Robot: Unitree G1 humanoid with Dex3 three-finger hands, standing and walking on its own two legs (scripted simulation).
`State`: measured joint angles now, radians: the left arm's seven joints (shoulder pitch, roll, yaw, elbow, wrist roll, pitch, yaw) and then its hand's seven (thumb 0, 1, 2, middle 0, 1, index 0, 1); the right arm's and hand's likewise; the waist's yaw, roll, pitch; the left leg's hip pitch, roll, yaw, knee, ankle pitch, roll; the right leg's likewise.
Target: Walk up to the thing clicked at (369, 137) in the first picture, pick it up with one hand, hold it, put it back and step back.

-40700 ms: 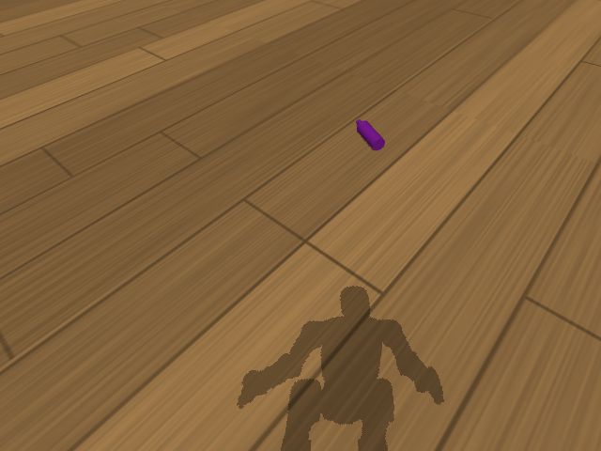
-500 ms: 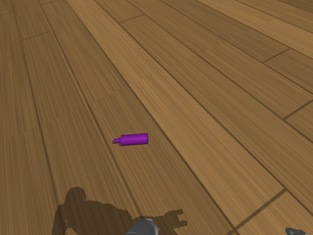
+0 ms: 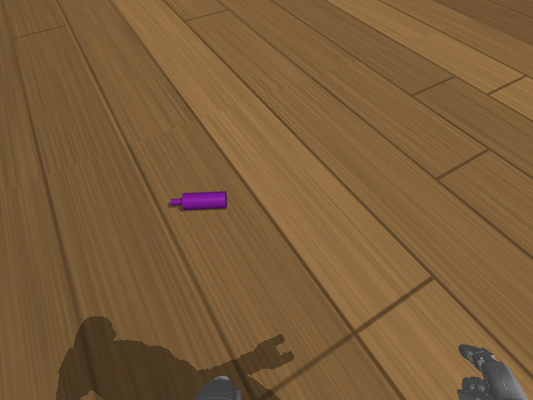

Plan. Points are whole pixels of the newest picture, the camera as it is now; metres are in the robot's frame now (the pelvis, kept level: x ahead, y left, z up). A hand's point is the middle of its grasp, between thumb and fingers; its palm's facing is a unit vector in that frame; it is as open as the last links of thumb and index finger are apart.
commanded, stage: step back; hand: left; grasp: from above
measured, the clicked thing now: (198, 200) +0.96 +0.38 -0.71
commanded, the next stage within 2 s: stand in 1.08 s
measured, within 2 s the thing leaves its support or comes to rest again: neither
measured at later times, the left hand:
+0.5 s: hand out of the picture +0.01 +0.29 -0.12, palm faces +0.07 -0.91 -0.41, open 7.4 cm
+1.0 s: hand out of the picture +0.07 +0.28 -0.13, palm faces +0.15 -0.92 -0.37, open 7.4 cm
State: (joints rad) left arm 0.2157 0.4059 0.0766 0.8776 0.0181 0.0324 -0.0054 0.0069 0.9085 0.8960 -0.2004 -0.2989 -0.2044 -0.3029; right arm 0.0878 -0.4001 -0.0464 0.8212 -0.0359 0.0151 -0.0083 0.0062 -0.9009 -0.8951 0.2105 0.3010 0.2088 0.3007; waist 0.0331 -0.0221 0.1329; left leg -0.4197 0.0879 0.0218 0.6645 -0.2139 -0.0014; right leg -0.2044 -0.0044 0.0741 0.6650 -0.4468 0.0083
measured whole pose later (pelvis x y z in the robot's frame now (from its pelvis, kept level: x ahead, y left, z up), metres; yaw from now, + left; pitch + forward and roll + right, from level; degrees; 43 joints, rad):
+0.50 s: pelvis -0.03 +0.00 +0.02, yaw +4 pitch -2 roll +1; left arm 0.23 0.41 0.06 0.96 0.02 -0.01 -0.01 0.01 0.91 0.90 -0.20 -0.30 -0.20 -0.30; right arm 0.25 -0.35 -0.06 0.97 -0.04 -0.02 0.04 0.01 -0.90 -0.89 0.21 0.30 0.21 0.30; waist 0.00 -0.01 0.07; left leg -0.22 -0.01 -0.03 0.54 -0.29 0.02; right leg -0.34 -0.02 -0.01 0.84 -0.53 -0.03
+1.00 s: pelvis +0.01 +0.01 +0.01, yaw +7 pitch -3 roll +1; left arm 0.12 0.37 0.04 1.01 0.00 -0.01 0.01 0.01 0.91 0.90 -0.20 -0.30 -0.21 -0.30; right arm 0.16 -0.35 -0.03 1.05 -0.02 -0.01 0.01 0.01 -0.91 -0.90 0.21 0.30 0.20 0.30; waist 0.02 -0.01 0.09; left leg -0.25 0.01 -0.01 0.59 -0.29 -0.02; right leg -0.25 -0.06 -0.04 0.62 -0.33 0.01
